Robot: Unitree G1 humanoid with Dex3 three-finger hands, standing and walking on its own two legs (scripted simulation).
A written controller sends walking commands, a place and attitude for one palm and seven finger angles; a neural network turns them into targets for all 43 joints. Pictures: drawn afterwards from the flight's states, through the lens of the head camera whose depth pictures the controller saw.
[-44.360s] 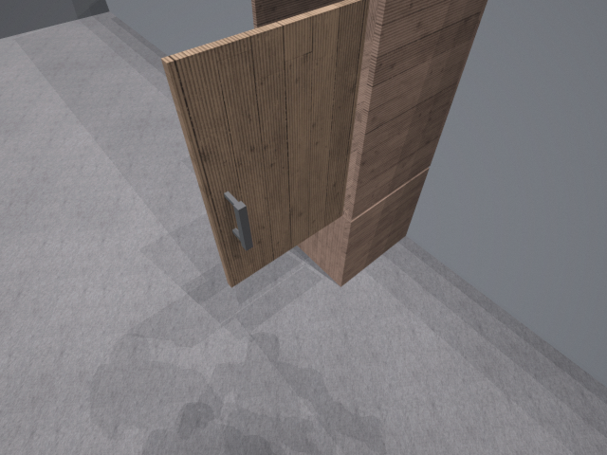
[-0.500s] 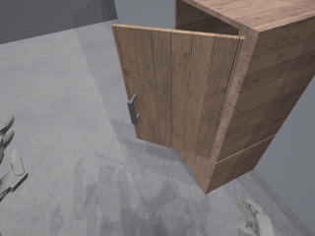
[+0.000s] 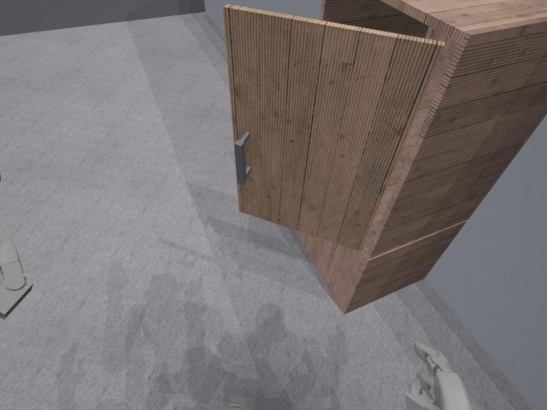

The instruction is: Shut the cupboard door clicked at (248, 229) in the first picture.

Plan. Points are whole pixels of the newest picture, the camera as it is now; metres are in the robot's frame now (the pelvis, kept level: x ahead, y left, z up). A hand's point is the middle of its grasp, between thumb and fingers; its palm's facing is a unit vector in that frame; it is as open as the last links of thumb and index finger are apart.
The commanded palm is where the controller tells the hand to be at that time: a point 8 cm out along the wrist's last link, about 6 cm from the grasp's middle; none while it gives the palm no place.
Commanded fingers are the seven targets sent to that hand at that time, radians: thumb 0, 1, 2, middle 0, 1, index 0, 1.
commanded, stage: step back with the hand held close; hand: left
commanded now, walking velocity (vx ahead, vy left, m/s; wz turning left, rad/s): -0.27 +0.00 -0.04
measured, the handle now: (244, 158) +0.69 +0.13 -0.08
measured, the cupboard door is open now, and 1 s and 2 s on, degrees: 44 44 44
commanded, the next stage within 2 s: stop stepping back and stand still in 0.64 s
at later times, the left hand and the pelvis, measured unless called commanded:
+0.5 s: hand out of the picture +0.12 +0.28 +0.18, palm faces +0.46 -0.76 -0.46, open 7.4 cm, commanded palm +0.06 +0.31 +0.19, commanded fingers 0.00 0.90 0.90 -0.20 -0.30 -0.20 -0.30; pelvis -0.07 +0.00 +0.00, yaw +2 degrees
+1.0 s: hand out of the picture +0.02 +0.36 +0.18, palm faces +0.54 -0.80 -0.27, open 7.4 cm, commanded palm -0.05 +0.38 +0.19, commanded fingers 0.00 0.90 0.90 -0.20 -0.30 -0.20 -0.30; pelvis -0.19 +0.08 -0.02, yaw +0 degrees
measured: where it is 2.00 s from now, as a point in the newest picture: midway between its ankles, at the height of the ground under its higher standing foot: outside the picture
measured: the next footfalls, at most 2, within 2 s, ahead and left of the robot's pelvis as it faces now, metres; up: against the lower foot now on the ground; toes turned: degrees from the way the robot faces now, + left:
right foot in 0.36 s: -0.04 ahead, -0.12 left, +0.00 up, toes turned +6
left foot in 0.94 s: -0.01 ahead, +0.14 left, +0.00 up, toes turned -1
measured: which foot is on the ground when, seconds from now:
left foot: down 0.00-0.82, up 0.84-0.92, down 0.94-1.00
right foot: down 0.00-0.26, up 0.28-0.34, down 0.36-0.92, up 0.94-1.00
